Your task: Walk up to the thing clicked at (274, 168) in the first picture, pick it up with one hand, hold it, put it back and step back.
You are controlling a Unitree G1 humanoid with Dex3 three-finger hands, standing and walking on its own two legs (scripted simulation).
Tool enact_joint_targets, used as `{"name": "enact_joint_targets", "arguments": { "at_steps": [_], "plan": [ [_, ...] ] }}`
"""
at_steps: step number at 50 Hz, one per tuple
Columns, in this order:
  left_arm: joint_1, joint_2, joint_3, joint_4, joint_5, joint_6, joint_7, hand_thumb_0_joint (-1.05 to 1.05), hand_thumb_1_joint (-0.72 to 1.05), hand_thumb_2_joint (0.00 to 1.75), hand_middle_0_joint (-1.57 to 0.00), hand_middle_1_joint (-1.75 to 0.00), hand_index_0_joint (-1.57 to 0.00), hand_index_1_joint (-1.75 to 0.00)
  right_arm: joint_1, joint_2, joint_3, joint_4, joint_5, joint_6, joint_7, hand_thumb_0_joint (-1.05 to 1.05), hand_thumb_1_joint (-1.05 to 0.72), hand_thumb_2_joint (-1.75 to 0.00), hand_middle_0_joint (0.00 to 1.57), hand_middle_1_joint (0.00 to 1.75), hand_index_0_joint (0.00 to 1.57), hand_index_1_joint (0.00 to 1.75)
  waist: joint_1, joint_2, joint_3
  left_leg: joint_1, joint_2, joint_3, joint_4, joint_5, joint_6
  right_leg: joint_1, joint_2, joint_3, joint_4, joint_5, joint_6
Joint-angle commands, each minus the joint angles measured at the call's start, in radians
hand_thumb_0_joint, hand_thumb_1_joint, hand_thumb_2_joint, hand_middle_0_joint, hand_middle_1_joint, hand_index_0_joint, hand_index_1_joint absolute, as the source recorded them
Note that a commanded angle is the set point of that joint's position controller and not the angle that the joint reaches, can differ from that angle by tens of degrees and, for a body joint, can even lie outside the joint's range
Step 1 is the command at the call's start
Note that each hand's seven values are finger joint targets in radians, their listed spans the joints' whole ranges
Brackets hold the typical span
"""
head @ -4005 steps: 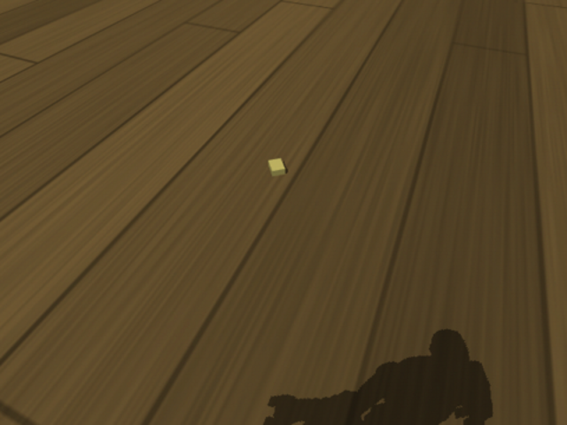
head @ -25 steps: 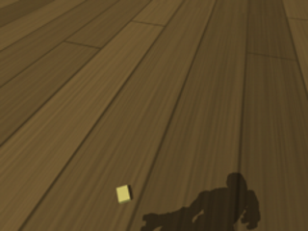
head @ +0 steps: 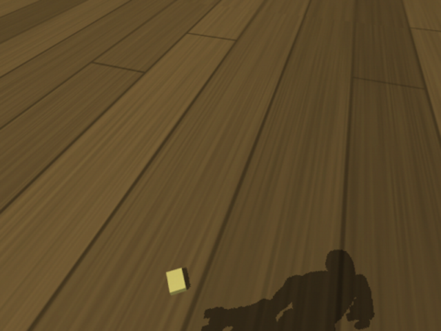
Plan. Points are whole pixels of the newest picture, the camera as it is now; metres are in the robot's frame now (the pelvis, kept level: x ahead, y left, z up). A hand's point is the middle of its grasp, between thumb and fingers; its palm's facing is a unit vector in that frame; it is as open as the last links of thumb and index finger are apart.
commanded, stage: stand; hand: left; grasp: from above
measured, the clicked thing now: (176, 281) +0.49 +0.20 -0.76
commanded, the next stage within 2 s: step back in 0.62 s
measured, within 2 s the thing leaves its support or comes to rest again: neither
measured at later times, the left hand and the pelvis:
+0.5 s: hand out of the picture +0.06 +0.25 -0.16, palm faces +0.01 -0.94 -0.34, open 7.4 cm; pelvis +0.00 +0.00 +0.00, yaw +0 degrees
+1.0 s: hand out of the picture +0.10 +0.33 -0.18, palm faces +0.01 -0.93 -0.38, open 7.4 cm; pelvis -0.05 +0.05 -0.02, yaw +2 degrees
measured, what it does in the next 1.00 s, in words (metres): lifts its right foot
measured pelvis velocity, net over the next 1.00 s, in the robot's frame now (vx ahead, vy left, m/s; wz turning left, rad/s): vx -0.05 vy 0.05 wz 0.03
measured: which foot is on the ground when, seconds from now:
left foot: down 0.00-1.00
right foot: down 0.00-0.92, up 0.94-1.00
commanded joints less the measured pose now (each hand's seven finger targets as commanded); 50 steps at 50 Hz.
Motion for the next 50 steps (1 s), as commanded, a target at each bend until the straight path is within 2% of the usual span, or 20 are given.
{"name": "enact_joint_targets", "arguments": {
  "at_steps": [1, 13, 16, 22, 30, 31, 32, 34, 35, 36, 37, 39, 42, 43, 44, 45, 46, 47, 48, 50],
  "plan": [
    [-0.026, 0.207, 0.038, -0.059, 0.0, -0.025, 0.018, 0.0, 0.9, 0.9, -0.2, -0.3, -0.2, -0.3, -0.034, -0.192, -0.031, -0.054, -0.002, -0.016, -0.01, 0.0, -0.9, -0.9, 0.2, 0.3, 0.2, 0.3, -0.002, -0.02, -0.079, -0.023, 0.101, -0.074, -0.046, 0.232, 0.046, 0.034, -0.103, 0.09, -0.061, 0.154, -0.024],
    [-0.02, 0.215, 0.037, -0.066, 0.0, -0.028, 0.014, 0.0, 0.9, 0.9, -0.2, -0.3, -0.2, -0.3, -0.031, -0.201, -0.03, -0.054, -0.002, -0.017, -0.007, 0.0, -0.9, -0.9, 0.2, 0.3, 0.2, 0.3, -0.004, -0.019, -0.068, -0.032, 0.103, -0.071, -0.056, 0.181, 0.046, 0.02, -0.103, 0.097, -0.071, 0.114, -0.028],
    [-0.021, 0.214, 0.035, -0.065, 0.002, -0.027, 0.013, 0.0, 0.9, 0.9, -0.2, -0.3, -0.2, -0.3, -0.032, -0.2, -0.029, -0.05, -0.001, -0.017, -0.007, 0.0, -0.9, -0.9, 0.2, 0.3, 0.2, 0.3, -0.003, -0.008, -0.052, -0.041, 0.102, -0.079, -0.072, 0.137, 0.04, 0.005, -0.099, 0.094, -0.077, 0.062, -0.028],
    [-0.014, 0.215, 0.035, -0.063, -0.002, -0.028, 0.01, 0.0, 0.9, 0.9, -0.2, -0.3, -0.2, -0.3, -0.031, -0.208, -0.029, -0.049, -0.001, -0.017, -0.006, 0.0, -0.9, -0.9, 0.2, 0.3, 0.2, 0.3, -0.002, -0.005, -0.062, -0.048, 0.1, -0.077, -0.064, 0.138, 0.043, 0.02, -0.103, 0.101, -0.073, 0.084, -0.03],
    [-0.013, 0.218, 0.032, -0.067, -0.006, -0.03, 0.014, 0.0, 0.9, 0.9, -0.2, -0.3, -0.2, -0.3, -0.02, -0.206, -0.027, -0.051, -0.001, -0.017, -0.007, 0.0, -0.9, -0.9, 0.2, 0.3, 0.2, 0.3, -0.004, -0.022, -0.082, -0.03, 0.101, -0.069, -0.048, 0.215, 0.043, 0.029, -0.108, 0.099, -0.069, 0.148, -0.028],
    [-0.01, 0.301, 0.079, -0.09, -0.031, -0.024, 0.019, 0.0, 0.9, 0.9, -0.2, -0.3, -0.2, -0.3, -0.066, -0.256, -0.051, -0.094, 0.004, 0.001, 0.002, 0.0, -0.9, -0.9, 0.2, 0.3, 0.2, 0.3, -0.01, -0.028, 0.028, -0.11, 0.066, -0.054, 0.065, 0.369, 0.068, -0.031, -0.107, 0.115, 0.005, 0.33, -0.05],
    [-0.002, 0.3, 0.082, -0.109, -0.034, -0.021, 0.023, 0.0, 0.9, 0.9, -0.2, -0.3, -0.2, -0.3, -0.045, -0.241, -0.053, -0.111, 0.01, 0.007, 0.002, 0.0, -0.9, -0.9, 0.2, 0.3, 0.2, 0.3, -0.015, -0.036, -0.011, -0.11, 0.051, -0.025, 0.126, 0.396, 0.071, -0.006, -0.126, 0.114, 0.028, 0.411, -0.073],
    [0.004, 0.307, 0.094, -0.145, -0.031, -0.015, 0.027, 0.0, 0.9, 0.9, -0.2, -0.3, -0.2, -0.3, -0.018, -0.23, -0.062, -0.138, 0.019, 0.02, 0.004, 0.0, -0.9, -0.9, 0.2, 0.3, 0.2, 0.3, -0.017, -0.077, -0.078, -0.102, 0.0, 0.02, 0.268, 0.318, 0.066, -0.019, -0.197, 0.16, 0.031, 0.461, -0.15],
    [-0.027, 0.312, 0.097, -0.167, -0.024, -0.011, 0.028, 0.0, 0.9, 0.9, -0.2, -0.3, -0.2, -0.3, -0.005, -0.219, -0.071, -0.149, 0.019, 0.029, 0.005, 0.0, -0.9, -0.9, 0.2, 0.3, 0.2, 0.3, -0.023, -0.129, -0.091, -0.116, -0.036, 0.04, 0.377, 0.114, 0.058, -0.052, -0.257, 0.203, 0.016, 0.458, -0.203],
    [-0.072, 0.317, 0.098, -0.204, -0.01, -0.009, 0.028, 0.0, 0.9, 0.9, -0.2, -0.3, -0.2, -0.3, 0.018, -0.222, -0.082, -0.165, 0.014, 0.042, 0.009, 0.0, -0.9, -0.9, 0.2, 0.3, 0.2, 0.3, -0.034, -0.205, -0.097, -0.152, -0.063, 0.03, 0.515, -0.219, 0.067, -0.095, -0.337, 0.269, -0.004, 0.434, -0.256],
    [-0.097, 0.327, 0.103, -0.237, 0.006, -0.009, 0.03, 0.0, 0.9, 0.9, -0.2, -0.3, -0.2, -0.3, 0.051, -0.236, -0.091, -0.18, 0.009, 0.054, 0.015, 0.0, -0.9, -0.9, 0.2, 0.3, 0.2, 0.3, -0.042, -0.206, -0.085, -0.157, -0.033, -0.023, 0.617, -0.329, 0.073, -0.169, -0.387, 0.295, 0.003, 0.412, -0.285],
    [-0.154, 0.317, 0.099, -0.268, 0.01, -0.009, 0.033, 0.0, 0.9, 0.9, -0.2, -0.3, -0.2, -0.3, 0.083, -0.229, -0.095, -0.198, 0.017, 0.062, 0.023, 0.0, -0.9, -0.9, 0.2, 0.3, 0.2, 0.3, -0.075, -0.193, -0.044, -0.188, -0.021, -0.04, 0.618, -0.332, 0.081, -0.213, -0.338, 0.216, 0.056, 0.416, -0.266],
    [-0.133, 0.302, 0.091, -0.293, 0.013, -0.001, 0.032, 0.0, 0.9, 0.9, -0.2, -0.3, -0.2, -0.3, 0.113, -0.226, -0.098, -0.206, 0.006, 0.047, 0.024, 0.0, -0.9, -0.9, 0.2, 0.3, 0.2, 0.3, -0.052, -0.19, -0.085, -0.197, -0.005, 0.035, 0.335, -0.185, 0.069, -0.105, -0.255, 0.151, 0.204, 0.4, -0.182],
    [-0.114, 0.293, 0.086, -0.296, 0.003, 0.008, 0.029, 0.0, 0.9, 0.9, -0.2, -0.3, -0.2, -0.3, 0.124, -0.212, -0.098, -0.201, -0.002, 0.038, 0.022, 0.0, -0.9, -0.9, 0.2, 0.3, 0.2, 0.3, -0.052, -0.166, -0.094, -0.162, -0.016, 0.07, 0.157, -0.058, 0.062, -0.083, -0.218, 0.125, 0.281, 0.372, -0.156],
    [-0.083, 0.272, 0.083, -0.299, -0.008, 0.021, 0.024, 0.0, 0.9, 0.9, -0.2, -0.3, -0.2, -0.3, 0.112, -0.228, -0.106, -0.209, -0.018, 0.029, 0.019, 0.0, -0.9, -0.9, 0.2, 0.3, 0.2, 0.3, -0.043, -0.059, -0.091, -0.11, 0.005, 0.041, 0.061, 0.24, 0.062, -0.122, -0.148, 0.079, 0.382, 0.279, -0.115],
    [-0.051, 0.209, 0.076, -0.316, -0.023, 0.033, 0.023, 0.0, 0.9, 0.9, -0.2, -0.3, -0.2, -0.3, 0.104, -0.304, -0.125, -0.237, -0.043, 0.02, 0.013, 0.0, -0.9, -0.9, 0.2, 0.3, 0.2, 0.3, -0.027, 0.135, -0.088, -0.052, 0.179, -0.237, 0.021, 0.51, 0.116, -0.267, -0.001, 0.077, 0.563, -0.031, -0.062],
    [-0.036, 0.196, 0.073, -0.32, -0.025, 0.045, 0.034, 0.0, 0.9, 0.9, -0.2, -0.3, -0.2, -0.3, 0.092, -0.391, -0.136, -0.252, -0.033, 0.014, 0.012, 0.0, -0.9, -0.9, 0.2, 0.3, 0.2, 0.3, -0.028, 0.204, -0.11, -0.022, 0.295, -0.367, 0.026, 0.691, 0.209, -0.371, 0.131, 0.178, 0.693, -0.466, -0.054],
    [-0.045, 0.226, 0.078, -0.311, -0.02, 0.048, 0.048, 0.0, 0.9, 0.9, -0.2, -0.3, -0.2, -0.3, 0.089, -0.422, -0.142, -0.262, -0.018, 0.014, 0.01, 0.0, -0.9, -0.9, 0.2, 0.3, 0.2, 0.3, -0.061, 0.219, -0.139, -0.065, 0.347, -0.463, 0.002, 0.629, 0.266, -0.358, 0.147, 0.289, 0.808, -0.515, -0.053],
    [-0.07, 0.24, 0.081, -0.31, -0.016, 0.05, 0.052, 0.0, 0.9, 0.9, -0.2, -0.3, -0.2, -0.3, 0.054, -0.373, -0.135, -0.277, -0.013, 0.014, 0.003, 0.0, -0.9, -0.9, 0.2, 0.3, 0.2, 0.3, -0.054, 0.132, -0.134, -0.053, 0.31, -0.374, 0.027, 0.568, 0.251, -0.384, 0.131, 0.325, 0.853, -0.454, -0.065],
    [0.006, 0.238, 0.084, -0.286, -0.03, 0.047, 0.049, 0.0, 0.9, 0.9, -0.2, -0.3, -0.2, -0.3, -0.022, -0.295, -0.111, -0.297, -0.013, 0.013, -0.013, 0.0, -0.9, -0.9, 0.2, 0.3, 0.2, 0.3, 0.009, 0.111, -0.141, 0.013, 0.223, -0.203, 0.104, 0.541, 0.219, -0.445, 0.117, 0.301, 0.897, -0.322, -0.055]
  ]
}}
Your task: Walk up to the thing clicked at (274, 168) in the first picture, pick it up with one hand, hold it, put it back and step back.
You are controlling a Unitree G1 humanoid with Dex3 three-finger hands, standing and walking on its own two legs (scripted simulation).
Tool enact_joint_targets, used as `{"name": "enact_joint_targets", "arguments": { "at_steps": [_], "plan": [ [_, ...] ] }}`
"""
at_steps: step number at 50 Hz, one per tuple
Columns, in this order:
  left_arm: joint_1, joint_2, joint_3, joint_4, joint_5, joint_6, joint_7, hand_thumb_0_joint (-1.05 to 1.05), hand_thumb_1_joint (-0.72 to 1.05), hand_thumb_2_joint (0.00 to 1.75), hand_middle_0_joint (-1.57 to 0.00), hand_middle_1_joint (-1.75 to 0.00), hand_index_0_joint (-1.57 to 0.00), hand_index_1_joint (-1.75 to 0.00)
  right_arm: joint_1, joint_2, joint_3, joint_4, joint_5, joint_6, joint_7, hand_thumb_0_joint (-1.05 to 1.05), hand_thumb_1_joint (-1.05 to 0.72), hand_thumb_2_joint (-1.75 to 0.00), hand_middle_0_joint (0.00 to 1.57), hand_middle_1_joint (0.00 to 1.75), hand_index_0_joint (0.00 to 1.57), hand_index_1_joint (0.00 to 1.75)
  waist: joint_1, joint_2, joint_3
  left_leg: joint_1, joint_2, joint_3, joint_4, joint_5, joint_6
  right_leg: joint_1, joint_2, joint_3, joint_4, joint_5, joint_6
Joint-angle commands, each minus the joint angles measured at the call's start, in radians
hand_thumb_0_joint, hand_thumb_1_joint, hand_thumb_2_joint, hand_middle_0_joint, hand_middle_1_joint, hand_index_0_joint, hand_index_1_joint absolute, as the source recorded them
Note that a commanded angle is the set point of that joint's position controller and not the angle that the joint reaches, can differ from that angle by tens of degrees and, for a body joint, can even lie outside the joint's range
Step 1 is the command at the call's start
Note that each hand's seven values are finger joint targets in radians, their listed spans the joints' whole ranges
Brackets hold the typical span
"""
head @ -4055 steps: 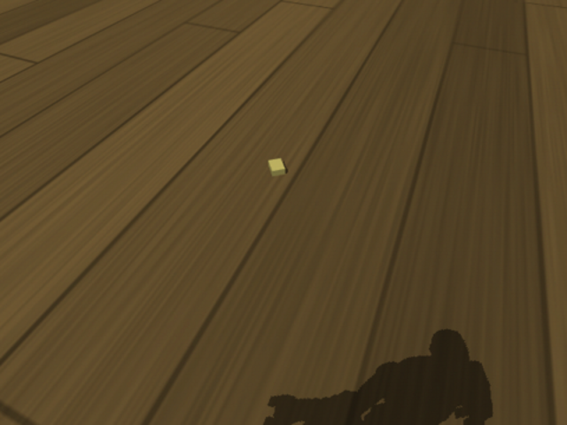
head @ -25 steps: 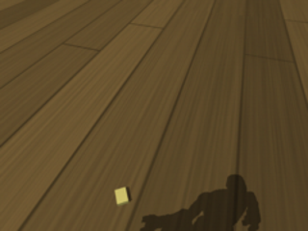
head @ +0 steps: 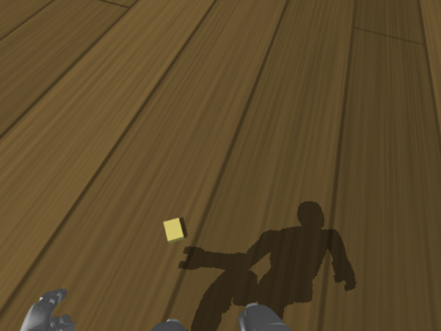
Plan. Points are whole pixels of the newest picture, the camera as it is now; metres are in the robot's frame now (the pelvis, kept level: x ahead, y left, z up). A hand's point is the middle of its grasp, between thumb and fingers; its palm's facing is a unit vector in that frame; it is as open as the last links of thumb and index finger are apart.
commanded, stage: step back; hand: left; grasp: from above
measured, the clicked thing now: (173, 230) +0.55 +0.13 -0.74
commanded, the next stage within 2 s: none
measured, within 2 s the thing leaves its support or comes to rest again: neither
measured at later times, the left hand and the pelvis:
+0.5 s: hand out of the picture +0.00 +0.25 -0.13, palm faces -0.09 -0.91 -0.41, open 7.4 cm; pelvis -0.10 -0.01 +0.01, yaw -5 degrees
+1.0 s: hand out of the picture -0.13 +0.29 -0.15, palm faces -0.09 -0.92 -0.38, open 7.4 cm; pelvis -0.25 +0.02 +0.01, yaw -6 degrees
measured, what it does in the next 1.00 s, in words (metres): walks backwards: right foot, then left foot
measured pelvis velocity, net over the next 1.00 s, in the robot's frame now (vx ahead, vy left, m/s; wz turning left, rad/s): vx -0.25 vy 0.02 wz -0.11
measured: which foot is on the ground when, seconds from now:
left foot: down 0.00-0.38, up 0.40-0.68, down 0.70-1.00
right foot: up 0.00-0.32, down 0.34-0.72, up 0.74-1.00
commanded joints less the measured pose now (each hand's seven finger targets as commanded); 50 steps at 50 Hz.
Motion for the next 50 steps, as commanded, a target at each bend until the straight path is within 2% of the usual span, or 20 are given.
{"name": "enact_joint_targets", "arguments": {
  "at_steps": [1, 9, 15, 16, 17, 18, 19, 20, 21, 23, 30, 32, 34, 35, 36, 37, 39, 41, 45, 50],
  "plan": [
    [0.156, 0.155, 0.044, -0.042, -0.008, -0.013, 0.018, 0.0, 0.9, 0.9, -0.2, -0.3, -0.2, -0.3, -0.056, -0.239, -0.052, -0.122, 0.004, -0.03, -0.043, 0.0, -0.9, -0.9, 0.2, 0.3, 0.2, 0.3, 0.06, 0.193, -0.299, 0.216, 0.268, -0.239, -0.194, 0.656, 0.171, -0.079, 0.045, 0.043, 0.222, 0.066, -0.001],
    [0.135, 0.148, 0.056, -0.097, 0.01, -0.034, 0.002, 0.0, 0.9, 0.9, -0.2, -0.3, -0.2, -0.3, 0.05, -0.232, -0.059, -0.149, 0.005, -0.032, -0.049, 0.0, -0.9, -0.9, 0.2, 0.3, 0.2, 0.3, -0.022, 0.168, -0.294, 0.348, 0.311, -0.247, -0.17, 0.651, 0.236, -0.068, 0.023, -0.023, -0.027, 0.049, 0.046],
    [0.281, 0.132, 0.064, -0.058, 0.017, -0.044, -0.021, 0.0, 0.9, 0.9, -0.2, -0.3, -0.2, -0.3, -0.051, -0.258, -0.052, -0.186, 0.011, -0.02, -0.04, 0.0, -0.9, -0.9, 0.2, 0.3, 0.2, 0.3, 0.05, 0.176, -0.332, 0.133, 0.275, -0.183, -0.141, 0.37, 0.167, 0.196, -0.019, -0.131, -0.407, 0.216, -0.005],
    [0.33, 0.126, 0.064, -0.036, 0.022, -0.047, -0.021, 0.0, 0.9, 0.9, -0.2, -0.3, -0.2, -0.3, -0.072, -0.249, -0.049, -0.187, 0.016, -0.014, -0.037, 0.0, -0.9, -0.9, 0.2, 0.3, 0.2, 0.3, 0.074, 0.174, -0.33, 0.056, 0.252, -0.154, -0.105, 0.311, 0.125, 0.278, -0.023, -0.136, -0.52, 0.322, -0.022],
    [0.316, 0.174, 0.073, -0.046, 0.04, -0.055, -0.02, 0.0, 0.9, 0.9, -0.2, -0.3, -0.2, -0.3, -0.053, -0.218, -0.04, -0.187, 0.023, -0.009, -0.035, 0.0, -0.9, -0.9, 0.2, 0.3, 0.2, 0.3, 0.055, 0.071, -0.292, -0.09, 0.189, -0.122, -0.045, 0.178, 0.063, 0.321, -0.092, -0.004, -0.578, 0.329, -0.049],
    [0.265, 0.263, 0.093, -0.08, 0.039, -0.06, -0.02, 0.0, 0.9, 0.9, -0.2, -0.3, -0.2, -0.3, -0.064, -0.168, -0.028, -0.202, 0.029, -0.01, -0.032, 0.0, -0.9, -0.9, 0.2, 0.3, 0.2, 0.3, 0.046, -0.16, -0.228, -0.253, 0.007, -0.013, 0.129, -0.091, -0.015, 0.298, -0.288, 0.291, -0.663, 0.347, -0.156],
    [0.218, 0.343, 0.106, -0.115, 0.04, -0.059, -0.019, 0.0, 0.9, 0.9, -0.2, -0.3, -0.2, -0.3, -0.11, -0.188, -0.041, -0.195, 0.022, -0.004, -0.045, 0.0, -0.9, -0.9, 0.2, 0.3, 0.2, 0.3, 0.098, -0.243, -0.178, -0.205, -0.057, -0.069, 0.384, -0.311, -0.032, 0.09, -0.463, 0.463, -0.721, 0.441, -0.314],
    [0.166, 0.295, 0.098, -0.143, 0.039, -0.065, -0.013, 0.0, 0.9, 0.9, -0.2, -0.3, -0.2, -0.3, -0.08, -0.211, -0.048, -0.173, 0.02, 0.0, -0.045, 0.0, -0.9, -0.9, 0.2, 0.3, 0.2, 0.3, 0.07, -0.159, -0.14, -0.168, -0.058, -0.165, 0.528, -0.283, -0.038, 0.032, -0.454, 0.424, -0.717, 0.506, -0.313],
    [0.105, 0.229, 0.079, -0.154, 0.03, -0.068, -0.006, 0.0, 0.9, 0.9, -0.2, -0.3, -0.2, -0.3, -0.023, -0.2, -0.043, -0.147, 0.029, -0.002, -0.041, 0.0, -0.9, -0.9, 0.2, 0.3, 0.2, 0.3, 0.024, -0.061, -0.144, -0.17, -0.083, -0.197, 0.544, -0.22, -0.032, 0.088, -0.345, 0.238, -0.642, 0.66, -0.252],
    [0.075, 0.197, 0.074, -0.17, 0.035, -0.067, 0.0, 0.0, 0.9, 0.9, -0.2, -0.3, -0.2, -0.3, 0.023, -0.185, -0.033, -0.132, 0.033, -0.013, -0.045, 0.0, -0.9, -0.9, 0.2, 0.3, 0.2, 0.3, 0.001, -0.099, -0.192, -0.194, -0.106, -0.146, 0.536, -0.166, -0.043, 0.186, -0.26, 0.087, -0.579, 0.777, -0.184],
    [0.207, 0.196, 0.068, -0.185, 0.036, -0.05, 0.012, 0.0, 0.9, 0.9, -0.2, -0.3, -0.2, -0.3, -0.015, -0.182, -0.027, -0.158, 0.017, -0.018, -0.041, 0.0, -0.9, -0.9, 0.2, 0.3, 0.2, 0.3, 0.096, -0.137, -0.25, -0.153, -0.027, -0.044, 0.177, -0.201, -0.059, 0.394, -0.284, 0.079, -0.495, 0.869, -0.201],
    [0.169, 0.208, 0.065, -0.198, 0.029, -0.044, 0.008, 0.0, 0.9, 0.9, -0.2, -0.3, -0.2, -0.3, 0.04, -0.179, -0.033, -0.139, 0.012, -0.023, -0.035, 0.0, -0.9, -0.9, 0.2, 0.3, 0.2, 0.3, 0.064, -0.161, -0.273, -0.06, -0.008, -0.002, 0.015, -0.144, -0.039, 0.358, -0.273, 0.07, -0.464, 0.825, -0.178],
    [0.138, 0.214, 0.061, -0.207, 0.015, -0.033, -0.001, 0.0, 0.9, 0.9, -0.2, -0.3, -0.2, -0.3, 0.105, -0.179, -0.042, -0.111, 0.007, -0.033, -0.03, 0.0, -0.9, -0.9, 0.2, 0.3, 0.2, 0.3, 0.021, -0.122, -0.286, 0.101, -0.004, 0.037, -0.231, 0.11, -0.022, 0.251, -0.234, 0.028, -0.394, 0.714, -0.123],
    [0.151, 0.178, 0.05, -0.216, 0.012, -0.029, -0.005, 0.0, 0.9, 0.9, -0.2, -0.3, -0.2, -0.3, 0.098, -0.217, -0.053, -0.121, -0.007, -0.039, -0.031, 0.0, -0.9, -0.9, 0.2, 0.3, 0.2, 0.3, 0.025, -0.029, -0.29, 0.157, 0.089, -0.105, -0.263, 0.189, 0.012, 0.146, -0.181, 0.01, -0.328, 0.567, -0.068],
    [0.162, 0.131, 0.04, -0.221, 0.006, -0.028, -0.008, 0.0, 0.9, 0.9, -0.2, -0.3, -0.2, -0.3, 0.071, -0.309, -0.073, -0.137, -0.019, -0.042, -0.028, 0.0, -0.9, -0.9, 0.2, 0.3, 0.2, 0.3, 0.027, 0.197, -0.283, 0.208, 0.306, -0.405, -0.307, 0.303, 0.113, -0.046, -0.012, -0.062, -0.154, 0.255, -0.013],
    [0.091, 0.173, 0.063, -0.218, 0.006, -0.025, 0.008, 0.0, 0.9, 0.9, -0.2, -0.3, -0.2, -0.3, 0.055, -0.382, -0.083, -0.149, -0.003, -0.039, -0.021, 0.0, -0.9, -0.9, 0.2, 0.3, 0.2, 0.3, -0.026, 0.268, -0.263, 0.056, 0.435, -0.513, -0.339, 0.439, 0.258, -0.017, 0.072, -0.021, 0.053, -0.1, 0.002],
    [0.104, 0.165, 0.068, -0.194, 0.008, -0.022, 0.012, 0.0, 0.9, 0.9, -0.2, -0.3, -0.2, -0.3, -0.01, -0.295, -0.06, -0.153, -0.002, -0.044, -0.031, 0.0, -0.9, -0.9, 0.2, 0.3, 0.2, 0.3, 0.018, 0.132, -0.225, 0.061, 0.369, -0.374, -0.299, 0.493, 0.226, -0.06, 0.072, 0.087, 0.225, -0.023, -0.013],
    [0.202, 0.16, 0.068, -0.154, 0.0, -0.021, 0.006, 0.0, 0.9, 0.9, -0.2, -0.3, -0.2, -0.3, -0.081, -0.258, -0.047, -0.172, -0.007, -0.04, -0.039, 0.0, -0.9, -0.9, 0.2, 0.3, 0.2, 0.3, 0.067, 0.17, -0.186, 0.05, 0.309, -0.255, -0.288, 0.431, 0.188, -0.074, 0.075, 0.067, 0.283, 0.067, -0.005],
    [0.231, 0.16, 0.077, -0.146, 0.015, -0.023, -0.008, 0.0, 0.9, 0.9, -0.2, -0.3, -0.2, -0.3, -0.034, -0.223, -0.047, -0.186, -0.002, -0.044, -0.045, 0.0, -0.9, -0.9, 0.2, 0.3, 0.2, 0.3, 0.028, 0.152, -0.221, 0.177, 0.298, -0.227, -0.264, 0.418, 0.219, -0.1, 0.066, 0.031, 0.246, 0.095, 0.056],
    [0.25, 0.145, 0.067, -0.154, 0.014, -0.03, -0.019, 0.0, 0.9, 0.9, -0.2, -0.3, -0.2, -0.3, -0.012, -0.262, -0.061, -0.203, -0.005, -0.035, -0.044, 0.0, -0.9, -0.9, 0.2, 0.3, 0.2, 0.3, 0.011, 0.231, -0.281, 0.246, 0.321, -0.206, -0.224, 0.373, 0.228, -0.007, -0.007, -0.039, -0.096, 0.07, 0.059]
  ]
}}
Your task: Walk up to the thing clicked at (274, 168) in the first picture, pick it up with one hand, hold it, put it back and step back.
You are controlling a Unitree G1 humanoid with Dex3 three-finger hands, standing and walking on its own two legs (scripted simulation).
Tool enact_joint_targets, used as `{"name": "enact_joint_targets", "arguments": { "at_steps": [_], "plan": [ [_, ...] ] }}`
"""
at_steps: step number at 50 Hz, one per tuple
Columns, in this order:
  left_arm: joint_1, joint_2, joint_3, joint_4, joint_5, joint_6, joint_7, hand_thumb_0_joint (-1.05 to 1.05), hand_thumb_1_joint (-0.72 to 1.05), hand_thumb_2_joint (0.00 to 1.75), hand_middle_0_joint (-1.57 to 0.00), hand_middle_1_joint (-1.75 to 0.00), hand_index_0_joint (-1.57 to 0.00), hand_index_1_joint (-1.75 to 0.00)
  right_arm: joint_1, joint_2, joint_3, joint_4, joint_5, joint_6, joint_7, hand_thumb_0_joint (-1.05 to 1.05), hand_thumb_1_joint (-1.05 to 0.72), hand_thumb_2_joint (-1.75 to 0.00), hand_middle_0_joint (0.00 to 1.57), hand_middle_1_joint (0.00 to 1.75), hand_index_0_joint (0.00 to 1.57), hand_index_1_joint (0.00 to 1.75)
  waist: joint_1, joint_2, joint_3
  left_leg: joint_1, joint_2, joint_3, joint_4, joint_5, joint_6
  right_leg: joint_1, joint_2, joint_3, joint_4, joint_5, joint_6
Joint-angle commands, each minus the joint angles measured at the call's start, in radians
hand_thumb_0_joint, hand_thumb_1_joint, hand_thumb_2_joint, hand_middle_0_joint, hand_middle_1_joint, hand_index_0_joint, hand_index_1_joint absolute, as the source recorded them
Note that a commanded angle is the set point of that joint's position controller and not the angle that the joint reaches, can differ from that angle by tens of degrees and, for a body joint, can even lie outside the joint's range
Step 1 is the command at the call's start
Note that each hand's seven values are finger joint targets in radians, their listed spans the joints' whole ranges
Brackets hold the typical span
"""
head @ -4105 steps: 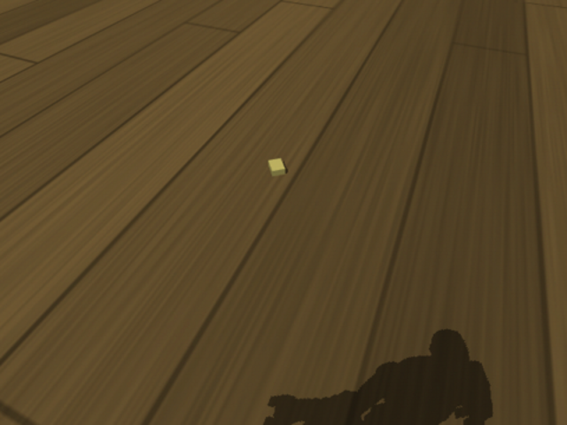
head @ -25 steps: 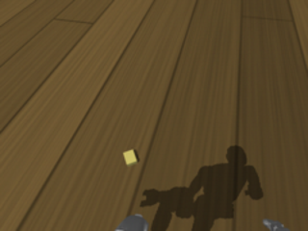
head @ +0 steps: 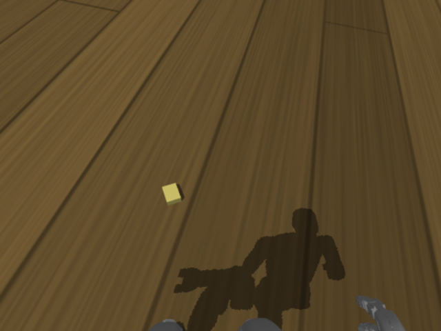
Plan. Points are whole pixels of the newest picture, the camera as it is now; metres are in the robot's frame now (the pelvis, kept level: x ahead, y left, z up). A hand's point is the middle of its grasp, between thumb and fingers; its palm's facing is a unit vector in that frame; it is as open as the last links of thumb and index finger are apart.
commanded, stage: step back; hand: left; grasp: from above
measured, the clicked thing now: (171, 194) +0.78 +0.19 -0.74
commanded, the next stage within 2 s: stand in 1.94 s
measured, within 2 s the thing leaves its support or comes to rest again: neither
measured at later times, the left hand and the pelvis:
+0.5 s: hand out of the picture -0.05 +0.25 -0.15, palm faces +0.04 -0.91 -0.42, open 7.4 cm; pelvis -0.17 -0.03 -0.01, yaw +3 degrees
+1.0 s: hand out of the picture -0.28 +0.21 -0.14, palm faces +0.02 -0.90 -0.43, open 7.4 cm; pelvis -0.33 -0.07 +0.00, yaw +1 degrees
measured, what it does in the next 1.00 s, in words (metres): walks backwards: right foot, then left foot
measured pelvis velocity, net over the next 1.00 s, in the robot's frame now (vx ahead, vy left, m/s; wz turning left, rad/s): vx -0.33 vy -0.07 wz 0.02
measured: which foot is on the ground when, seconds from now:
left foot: down 0.00-0.14, up 0.16-0.44, down 0.46-0.80, up 0.82-1.00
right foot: up 0.00-0.10, down 0.12-0.48, up 0.50-0.76, down 0.78-1.00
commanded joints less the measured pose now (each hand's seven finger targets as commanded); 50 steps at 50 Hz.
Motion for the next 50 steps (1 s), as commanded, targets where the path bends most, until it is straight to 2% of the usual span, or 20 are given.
{"name": "enact_joint_targets", "arguments": {
  "at_steps": [1, 5, 6, 7, 8, 11, 19, 21, 22, 23, 24, 25, 28, 34, 38, 39, 40, 41, 44, 50],
  "plan": [
    [0.061, 0.151, 0.049, -0.067, 0.002, -0.035, 0.007, 0.0, 0.9, 0.9, -0.2, -0.3, -0.2, -0.3, 0.024, -0.294, -0.088, -0.073, -0.008, -0.003, -0.018, 0.0, -0.9, -0.9, 0.2, 0.3, 0.2, 0.3, -0.031, 0.218, -0.257, 0.233, 0.229, -0.225, -0.126, 0.2, 0.22, 0.013, -0.063, -0.076, -0.277, -0.005, -0.003],
    [0.23, 0.152, 0.059, 0.019, 0.014, -0.037, -0.006, 0.0, 0.9, 0.9, -0.2, -0.3, -0.2, -0.3, -0.023, -0.307, -0.092, -0.086, 0.002, 0.024, -0.01, 0.0, -0.9, -0.9, 0.2, 0.3, 0.2, 0.3, 0.036, 0.213, -0.28, 0.001, 0.151, -0.165, -0.072, -0.079, 0.115, 0.278, -0.054, -0.173, -0.652, 0.173, -0.065],
    [0.207, 0.196, 0.071, 0.011, 0.035, -0.039, -0.005, 0.0, 0.9, 0.9, -0.2, -0.3, -0.2, -0.3, 0.004, -0.257, -0.08, -0.086, 0.006, 0.028, -0.009, 0.0, -0.9, -0.9, 0.2, 0.3, 0.2, 0.3, 0.019, 0.075, -0.227, -0.151, 0.073, -0.131, 0.039, -0.233, 0.054, 0.285, -0.141, 0.0, -0.71, 0.079, -0.094],
    [0.149, 0.326, 0.101, -0.037, 0.038, -0.037, -0.004, 0.0, 0.9, 0.9, -0.2, -0.3, -0.2, -0.3, -0.073, -0.196, -0.071, -0.122, 0.018, 0.022, -0.017, 0.0, -0.9, -0.9, 0.2, 0.3, 0.2, 0.3, 0.07, -0.254, -0.154, -0.261, -0.141, -0.065, 0.309, -0.364, -0.019, 0.1, -0.391, 0.369, -0.846, 0.009, -0.232],
    [0.049, 0.378, 0.102, -0.083, 0.041, -0.039, 0.005, 0.0, 0.9, 0.9, -0.2, -0.3, -0.2, -0.3, -0.085, -0.24, -0.088, -0.118, 0.008, 0.028, -0.03, 0.0, -0.9, -0.9, 0.2, 0.3, 0.2, 0.3, 0.073, -0.24, -0.062, -0.184, -0.105, -0.188, 0.528, -0.411, -0.045, -0.148, -0.541, 0.513, -0.936, -0.005, -0.346],
    [-0.136, 0.245, 0.067, -0.115, 0.04, -0.057, 0.02, 0.0, 0.9, 0.9, -0.2, -0.3, -0.2, -0.3, 0.062, -0.235, -0.079, -0.039, 0.026, 0.019, -0.025, 0.0, -0.9, -0.9, 0.2, 0.3, 0.2, 0.3, -0.059, -0.11, -0.087, -0.153, -0.161, -0.188, 0.648, -0.28, -0.032, -0.049, -0.334, 0.107, -0.726, 0.396, -0.233],
    [-0.022, 0.222, 0.052, -0.122, 0.027, -0.039, 0.037, 0.0, 0.9, 0.9, -0.2, -0.3, -0.2, -0.3, 0.091, -0.205, -0.064, -0.033, 0.004, 0.003, -0.016, 0.0, -0.9, -0.9, 0.2, 0.3, 0.2, 0.3, 0.023, -0.192, -0.205, -0.057, -0.073, -0.041, 0.125, -0.298, -0.032, 0.287, -0.331, 0.067, -0.567, 0.689, -0.209],
    [-0.042, 0.213, 0.04, -0.129, 0.011, -0.025, 0.03, 0.0, 0.9, 0.9, -0.2, -0.3, -0.2, -0.3, 0.162, -0.204, -0.072, 0.006, 0.003, -0.002, -0.012, 0.0, -0.9, -0.9, 0.2, 0.3, 0.2, 0.3, -0.012, -0.141, -0.235, 0.094, -0.09, 0.021, -0.142, -0.061, -0.019, 0.234, -0.288, 0.02, -0.475, 0.646, -0.171],
    [-0.027, 0.182, 0.028, -0.134, 0.009, -0.021, 0.028, 0.0, 0.9, 0.9, -0.2, -0.3, -0.2, -0.3, 0.159, -0.235, -0.084, 0.006, -0.004, -0.006, -0.014, 0.0, -0.9, -0.9, 0.2, 0.3, 0.2, 0.3, -0.005, -0.074, -0.257, 0.173, -0.018, -0.096, -0.168, 0.069, 0.009, 0.148, -0.253, 0.007, -0.417, 0.544, -0.125],
    [-0.008, 0.137, 0.018, -0.143, 0.003, -0.02, 0.024, 0.0, 0.9, 0.9, -0.2, -0.3, -0.2, -0.3, 0.143, -0.315, -0.101, -0.006, -0.019, -0.008, -0.016, 0.0, -0.9, -0.9, 0.2, 0.3, 0.2, 0.3, 0.008, 0.109, -0.269, 0.252, 0.19, -0.364, -0.181, 0.237, 0.096, -0.036, -0.141, -0.062, -0.272, 0.309, -0.074],
    [-0.084, 0.172, 0.035, -0.15, -0.007, -0.019, 0.036, 0.0, 0.9, 0.9, -0.2, -0.3, -0.2, -0.3, 0.102, -0.412, -0.112, -0.027, 0.0, -0.003, -0.006, 0.0, -0.9, -0.9, 0.2, 0.3, 0.2, 0.3, -0.038, 0.253, -0.261, 0.117, 0.351, -0.526, -0.211, 0.366, 0.267, -0.037, -0.027, -0.1, -0.083, -0.139, -0.047],
    [-0.12, 0.186, 0.044, -0.139, 0.006, -0.017, 0.044, 0.0, 0.9, 0.9, -0.2, -0.3, -0.2, -0.3, 0.1, -0.399, -0.115, -0.025, -0.01, -0.01, -0.009, 0.0, -0.9, -0.9, 0.2, 0.3, 0.2, 0.3, -0.055, 0.204, -0.222, 0.032, 0.37, -0.566, -0.219, 0.359, 0.301, -0.024, -0.022, 0.016, 0.058, -0.17, -0.048],
    [-0.024, 0.169, 0.042, -0.086, -0.012, -0.008, 0.032, 0.0, 0.9, 0.9, -0.2, -0.3, -0.2, -0.3, -0.014, -0.309, -0.077, -0.038, -0.007, -0.009, -0.026, 0.0, -0.9, -0.9, 0.2, 0.3, 0.2, 0.3, 0.03, 0.128, -0.169, 0.005, 0.231, -0.286, -0.16, 0.318, 0.206, -0.063, 0.008, 0.047, 0.171, -0.031, -0.059],
    [0.001, 0.146, 0.036, -0.063, 0.003, -0.035, 0.015, 0.0, 0.9, 0.9, -0.2, -0.3, -0.2, -0.3, 0.038, -0.289, -0.079, -0.044, -0.013, 0.008, -0.019, 0.0, -0.9, -0.9, 0.2, 0.3, 0.2, 0.3, -0.016, 0.23, -0.231, 0.234, 0.226, -0.272, -0.099, 0.28, 0.223, -0.03, -0.062, -0.072, -0.271, -0.035, -0.012],
    [0.089, 0.152, 0.036, 0.021, 0.027, -0.065, 0.02, 0.0, 0.9, 0.9, -0.2, -0.3, -0.2, -0.3, 0.021, -0.267, -0.068, -0.036, 0.007, 0.034, -0.008, 0.0, -0.9, -0.9, 0.2, 0.3, 0.2, 0.3, 0.011, 0.188, -0.312, 0.093, 0.116, -0.145, 0.071, 0.17, 0.113, 0.279, -0.067, -0.135, -0.775, 0.265, -0.052],
    [0.084, 0.23, 0.058, 0.011, 0.043, -0.073, 0.021, 0.0, 0.9, 0.9, -0.2, -0.3, -0.2, -0.3, 0.031, -0.208, -0.05, -0.051, 0.009, 0.031, -0.003, 0.0, -0.9, -0.9, 0.2, 0.3, 0.2, 0.3, 0.005, 0.002, -0.255, -0.162, 0.002, -0.107, 0.193, -0.043, 0.038, 0.351, -0.194, 0.117, -0.744, 0.232, -0.099],
    [0.044, 0.349, 0.083, -0.017, 0.038, -0.064, 0.022, 0.0, 0.9, 0.9, -0.2, -0.3, -0.2, -0.3, -0.044, -0.19, -0.054, -0.084, 0.012, 0.029, -0.02, 0.0, -0.9, -0.9, 0.2, 0.3, 0.2, 0.3, 0.06, -0.221, -0.209, -0.213, -0.118, -0.115, 0.359, -0.404, -0.016, 0.145, -0.455, 0.377, -0.801, 0.268, -0.277],
    [0.001, 0.357, 0.08, -0.037, 0.038, -0.071, 0.027, 0.0, 0.9, 0.9, -0.2, -0.3, -0.2, -0.3, -0.06, -0.229, -0.072, -0.069, 0.01, 0.032, -0.026, 0.0, -0.9, -0.9, 0.2, 0.3, 0.2, 0.3, 0.061, -0.183, -0.139, -0.164, -0.077, -0.224, 0.509, -0.431, -0.035, -0.01, -0.529, 0.461, -0.827, 0.292, -0.349],
    [-0.107, 0.229, 0.046, -0.046, 0.036, -0.084, 0.032, 0.0, 0.9, 0.9, -0.2, -0.3, -0.2, -0.3, 0.032, -0.222, -0.064, -0.006, 0.017, 0.024, -0.02, 0.0, -0.9, -0.9, 0.2, 0.3, 0.2, 0.3, -0.031, -0.06, -0.11, -0.159, -0.128, -0.19, 0.592, -0.282, -0.029, 0.04, -0.33, 0.107, -0.681, 0.508, -0.23],
    [-0.001, 0.255, 0.059, -0.02, 0.045, -0.092, 0.024, 0.0, 0.9, 0.9, -0.2, -0.3, -0.2, -0.3, -0.001, -0.229, -0.072, 0.005, -0.013, 0.006, 0.01, 0.0, -0.9, -0.9, 0.2, 0.3, 0.2, 0.3, 0.05, -0.151, -0.138, -0.113, -0.037, -0.092, 0.213, -0.338, -0.046, 0.182, -0.34, 0.175, -0.758, -0.076, -0.231]
  ]
}}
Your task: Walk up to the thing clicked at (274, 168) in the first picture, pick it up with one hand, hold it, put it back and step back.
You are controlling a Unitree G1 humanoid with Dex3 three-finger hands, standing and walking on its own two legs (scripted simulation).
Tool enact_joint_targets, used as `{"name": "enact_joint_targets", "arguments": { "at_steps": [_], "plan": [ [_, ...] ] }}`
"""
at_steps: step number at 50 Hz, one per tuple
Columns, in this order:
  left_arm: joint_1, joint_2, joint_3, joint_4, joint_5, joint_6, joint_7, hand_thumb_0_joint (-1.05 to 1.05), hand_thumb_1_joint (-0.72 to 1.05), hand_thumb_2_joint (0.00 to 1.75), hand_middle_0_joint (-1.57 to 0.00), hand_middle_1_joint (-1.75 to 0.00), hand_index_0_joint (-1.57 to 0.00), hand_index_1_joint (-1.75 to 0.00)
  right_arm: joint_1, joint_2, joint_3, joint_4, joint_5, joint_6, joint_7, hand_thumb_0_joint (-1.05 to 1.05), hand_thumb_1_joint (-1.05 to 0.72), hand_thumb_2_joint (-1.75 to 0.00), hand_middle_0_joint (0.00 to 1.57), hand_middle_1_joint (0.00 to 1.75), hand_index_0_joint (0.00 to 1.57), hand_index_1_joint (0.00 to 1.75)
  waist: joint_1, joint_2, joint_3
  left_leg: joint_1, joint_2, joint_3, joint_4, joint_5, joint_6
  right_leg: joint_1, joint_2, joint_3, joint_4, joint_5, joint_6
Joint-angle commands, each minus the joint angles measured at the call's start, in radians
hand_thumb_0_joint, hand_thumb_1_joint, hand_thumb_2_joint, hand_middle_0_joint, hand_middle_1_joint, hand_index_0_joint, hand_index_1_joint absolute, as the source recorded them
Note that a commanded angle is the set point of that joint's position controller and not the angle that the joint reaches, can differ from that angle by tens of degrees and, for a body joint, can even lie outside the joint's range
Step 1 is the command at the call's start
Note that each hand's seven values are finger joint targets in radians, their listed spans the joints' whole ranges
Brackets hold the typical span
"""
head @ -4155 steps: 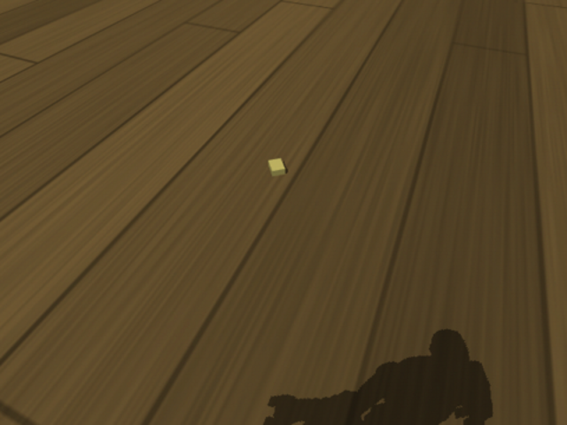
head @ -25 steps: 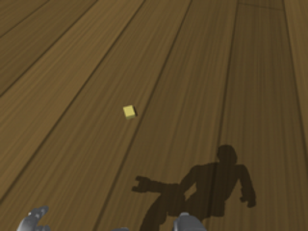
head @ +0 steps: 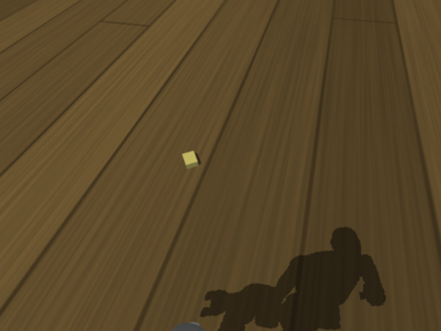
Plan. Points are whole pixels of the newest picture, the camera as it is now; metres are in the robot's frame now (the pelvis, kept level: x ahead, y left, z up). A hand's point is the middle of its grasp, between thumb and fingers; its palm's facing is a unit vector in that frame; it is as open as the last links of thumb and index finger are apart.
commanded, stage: step back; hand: left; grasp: from above
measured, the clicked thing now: (190, 159) +1.11 +0.24 -0.74
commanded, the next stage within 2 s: stand in 0.94 s
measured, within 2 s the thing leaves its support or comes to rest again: neither
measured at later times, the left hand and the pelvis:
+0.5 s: hand out of the picture +0.03 +0.28 -0.14, palm faces +0.08 -0.93 -0.36, open 7.4 cm; pelvis -0.01 +0.02 +0.01, yaw +4 degrees
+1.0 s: hand out of the picture +0.11 +0.28 -0.13, palm faces +0.05 -0.93 -0.36, open 7.4 cm; pelvis +0.02 +0.02 +0.02, yaw +2 degrees
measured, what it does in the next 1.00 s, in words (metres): steps on the spot: left foot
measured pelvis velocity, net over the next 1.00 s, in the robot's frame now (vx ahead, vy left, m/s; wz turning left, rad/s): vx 0.02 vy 0.02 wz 0.04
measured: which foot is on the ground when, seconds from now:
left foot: up 0.00-0.06, down 0.08-1.00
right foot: down 0.00-1.00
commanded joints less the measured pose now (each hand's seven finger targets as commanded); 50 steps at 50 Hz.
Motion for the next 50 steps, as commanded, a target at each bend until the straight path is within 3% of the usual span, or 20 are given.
{"name": "enact_joint_targets", "arguments": {
  "at_steps": [1, 4, 5, 6, 7, 9, 14, 15, 17, 19, 25, 26, 27, 28, 29, 32, 34, 41, 46, 50],
  "plan": [
    [-0.048, 0.31, 0.093, -0.087, 0.001, -0.037, 0.02, 0.0, 0.9, 0.9, -0.2, -0.3, -0.2, -0.3, -0.063, -0.152, -0.046, -0.061, -0.02, -0.041, 0.011, 0.0, -0.9, -0.9, 0.2, 0.3, 0.2, 0.3, 0.027, -0.222, -0.071, 0.047, 0.07, 0.066, -0.321, -0.094, 0.002, 0.042, -0.244, 0.301, -0.307, -0.257, -0.188],
    [-0.044, 0.255, 0.059, -0.075, -0.012, -0.023, 0.009, 0.0, 0.9, 0.9, -0.2, -0.3, -0.2, -0.3, 0.041, -0.14, -0.055, 0.011, -0.022, -0.064, 0.012, 0.0, -0.9, -0.9, 0.2, 0.3, 0.2, 0.3, -0.029, -0.144, -0.103, 0.357, 0.041, 0.07, -0.652, 0.088, 0.042, -0.101, -0.16, 0.174, -0.162, -0.164, -0.107],
    [-0.028, 0.199, 0.044, -0.077, -0.018, -0.022, 0.006, 0.0, 0.9, 0.9, -0.2, -0.3, -0.2, -0.3, 0.061, -0.191, -0.071, 0.015, -0.035, -0.072, 0.009, 0.0, -0.9, -0.9, 0.2, 0.3, 0.2, 0.3, -0.037, 0.011, -0.127, 0.457, 0.18, -0.189, -0.712, -0.078, 0.095, -0.254, -0.09, 0.103, -0.029, -0.169, -0.054],
    [-0.087, 0.205, 0.047, -0.064, -0.036, -0.024, 0.006, 0.0, 0.9, 0.9, -0.2, -0.3, -0.2, -0.3, 0.009, -0.269, -0.069, -0.002, -0.03, -0.076, 0.01, 0.0, -0.9, -0.9, 0.2, 0.3, 0.2, 0.3, -0.051, 0.144, -0.087, 0.25, 0.376, -0.469, -0.813, -0.39, 0.216, -0.251, 0.007, -0.023, 0.107, -0.227, -0.002],
    [-0.114, 0.274, 0.068, -0.052, -0.024, -0.029, 0.008, 0.0, 0.9, 0.9, -0.2, -0.3, -0.2, -0.3, -0.03, -0.281, -0.076, -0.013, -0.024, -0.081, 0.015, 0.0, -0.9, -0.9, 0.2, 0.3, 0.2, 0.3, -0.053, 0.082, -0.016, 0.109, 0.402, -0.476, -0.832, -0.386, 0.263, -0.175, -0.026, 0.053, 0.2, -0.229, -0.005],
    [-0.084, 0.223, 0.058, -0.033, -0.036, -0.039, -0.006, 0.0, 0.9, 0.9, -0.2, -0.3, -0.2, -0.3, -0.058, -0.194, -0.044, -0.01, -0.027, -0.095, 0.011, 0.0, -0.9, -0.9, 0.2, 0.3, 0.2, 0.3, -0.018, 0.023, -0.021, 0.184, 0.306, -0.295, -0.757, -0.124, 0.215, -0.164, -0.035, 0.062, 0.144, -0.14, -0.009],
    [0.002, 0.208, 0.061, 0.049, -0.023, -0.062, 0.001, 0.0, 0.9, 0.9, -0.2, -0.3, -0.2, -0.3, -0.074, -0.152, -0.028, 0.002, -0.007, -0.065, 0.021, 0.0, -0.9, -0.9, 0.2, 0.3, 0.2, 0.3, 0.013, 0.073, -0.078, 0.027, 0.186, -0.064, -0.604, -0.046, 0.102, 0.22, 0.046, -0.038, -0.237, 0.036, -0.018],
    [0.01, 0.244, 0.069, 0.05, -0.014, -0.064, 0.006, 0.0, 0.9, 0.9, -0.2, -0.3, -0.2, -0.3, -0.063, -0.122, -0.02, -0.004, -0.003, -0.063, 0.021, 0.0, -0.9, -0.9, 0.2, 0.3, 0.2, 0.3, 0.018, -0.005, -0.07, -0.062, 0.142, -0.035, -0.539, -0.092, 0.067, 0.254, -0.025, 0.096, -0.272, -0.046, -0.045],
    [-0.004, 0.337, 0.081, 0.049, -0.007, -0.071, 0.007, 0.0, 0.9, 0.9, -0.2, -0.3, -0.2, -0.3, -0.059, -0.128, -0.03, 0.014, -0.005, -0.055, 0.013, 0.0, -0.9, -0.9, 0.2, 0.3, 0.2, 0.3, 0.02, -0.155, -0.012, -0.023, 0.025, 0.017, -0.229, -0.115, 0.033, 0.036, -0.304, 0.487, -0.482, -0.503, -0.178],
    [-0.076, 0.314, 0.079, 0.011, -0.013, -0.08, 0.013, 0.0, 0.9, 0.9, -0.2, -0.3, -0.2, -0.3, -0.009, -0.146, -0.033, 0.029, -0.003, -0.068, 0.013, 0.0, -0.9, -0.9, 0.2, 0.3, 0.2, 0.3, -0.008, -0.1, 0.007, -0.043, 0.085, -0.018, -0.192, -0.047, 0.024, 0.053, -0.33, 0.453, -0.435, -0.28, -0.225],
    [-0.136, 0.234, 0.041, 0.017, -0.025, -0.061, 0.001, 0.0, 0.9, 0.9, -0.2, -0.3, -0.2, -0.3, 0.059, -0.107, -0.041, 0.082, -0.016, -0.091, 0.015, 0.0, -0.9, -0.9, 0.2, 0.3, 0.2, 0.3, -0.062, -0.148, -0.104, 0.323, 0.067, 0.075, -0.619, 0.211, 0.032, -0.057, -0.155, 0.101, -0.203, 0.159, -0.088],
    [-0.135, 0.189, 0.027, 0.012, -0.033, -0.058, -0.002, 0.0, 0.9, 0.9, -0.2, -0.3, -0.2, -0.3, 0.056, -0.143, -0.05, 0.081, -0.025, -0.097, 0.009, 0.0, -0.9, -0.9, 0.2, 0.3, 0.2, 0.3, -0.059, -0.036, -0.119, 0.347, 0.172, -0.08, -0.68, 0.231, 0.058, -0.095, -0.1, 0.053, -0.087, 0.201, -0.044],
    [-0.12, 0.158, 0.02, 0.024, -0.05, -0.05, -0.004, 0.0, 0.9, 0.9, -0.2, -0.3, -0.2, -0.3, -0.017, -0.187, -0.05, 0.063, -0.021, -0.102, 0.006, 0.0, -0.9, -0.9, 0.2, 0.3, 0.2, 0.3, -0.021, 0.086, -0.103, 0.277, 0.306, -0.273, -0.752, 0.114, 0.13, -0.111, -0.006, -0.017, -0.019, 0.003, 0.0],
    [-0.116, 0.209, 0.037, 0.047, -0.048, -0.046, 0.001, 0.0, 0.9, 0.9, -0.2, -0.3, -0.2, -0.3, -0.062, -0.215, -0.05, 0.054, -0.01, -0.098, 0.009, 0.0, -0.9, -0.9, 0.2, 0.3, 0.2, 0.3, -0.014, 0.06, -0.087, 0.177, 0.353, -0.275, -0.729, 0.089, 0.207, -0.01, -0.006, -0.008, -0.01, -0.12, -0.003],
    [-0.117, 0.209, 0.033, 0.054, -0.044, -0.05, 0.002, 0.0, 0.9, 0.9, -0.2, -0.3, -0.2, -0.3, -0.082, -0.197, -0.043, 0.054, -0.012, -0.097, 0.01, 0.0, -0.9, -0.9, 0.2, 0.3, 0.2, 0.3, -0.008, 0.032, -0.087, 0.185, 0.331, -0.227, -0.699, 0.161, 0.203, 0.008, -0.006, -0.003, -0.048, -0.123, -0.009],
    [-0.08, 0.207, 0.031, 0.095, -0.041, -0.072, 0.008, 0.0, 0.9, 0.9, -0.2, -0.3, -0.2, -0.3, -0.12, -0.149, -0.026, 0.059, 0.001, -0.094, 0.007, 0.0, -0.9, -0.9, 0.2, 0.3, 0.2, 0.3, 0.014, 0.057, -0.147, 0.223, 0.221, -0.034, -0.565, 0.515, 0.093, 0.148, -0.046, 0.031, -0.217, 0.236, -0.02],
    [-0.117, 0.237, 0.035, 0.096, -0.042, -0.072, 0.008, 0.0, 0.9, 0.9, -0.2, -0.3, -0.2, -0.3, -0.078, -0.133, -0.023, 0.073, 0.009, -0.089, 0.002, 0.0, -0.9, -0.9, 0.2, 0.3, 0.2, 0.3, -0.022, 0.033, -0.162, 0.205, 0.163, 0.013, -0.549, 0.497, 0.053, 0.194, -0.087, 0.071, -0.19, 0.369, -0.04],
    [-0.164, 0.206, 0.016, 0.108, -0.044, -0.055, 0.014, 0.0, 0.9, 0.9, -0.2, -0.3, -0.2, -0.3, -0.119, -0.136, -0.028, 0.1, 0.008, -0.084, -0.003, 0.0, -0.9, -0.9, 0.2, 0.3, 0.2, 0.3, -0.017, 0.015, -0.191, 0.322, 0.206, -0.002, -0.589, 0.616, 0.081, 0.15, -0.065, 0.023, -0.173, 0.355, -0.023],
    [-0.186, 0.221, 0.017, 0.125, -0.039, -0.053, 0.014, 0.0, 0.9, 0.9, -0.2, -0.3, -0.2, -0.3, -0.158, -0.121, -0.025, 0.106, 0.008, -0.078, 0.0, 0.0, -0.9, -0.9, 0.2, 0.3, 0.2, 0.3, -0.017, -0.037, -0.165, 0.29, 0.182, 0.026, -0.612, 0.461, 0.063, 0.175, -0.091, 0.061, -0.231, 0.352, -0.029],
    [-0.211, 0.198, -0.006, 0.145, -0.045, -0.052, 0.012, 0.0, 0.9, 0.9, -0.2, -0.3, -0.2, -0.3, -0.155, -0.127, -0.005, 0.138, 0.014, -0.085, 0.001, 0.0, -0.9, -0.9, 0.2, 0.3, 0.2, 0.3, -0.032, -0.058, -0.169, 0.366, 0.194, 0.004, -0.657, 0.624, 0.046, 0.21, -0.098, 0.066, -0.297, 0.466, 0.0]
  ]
}}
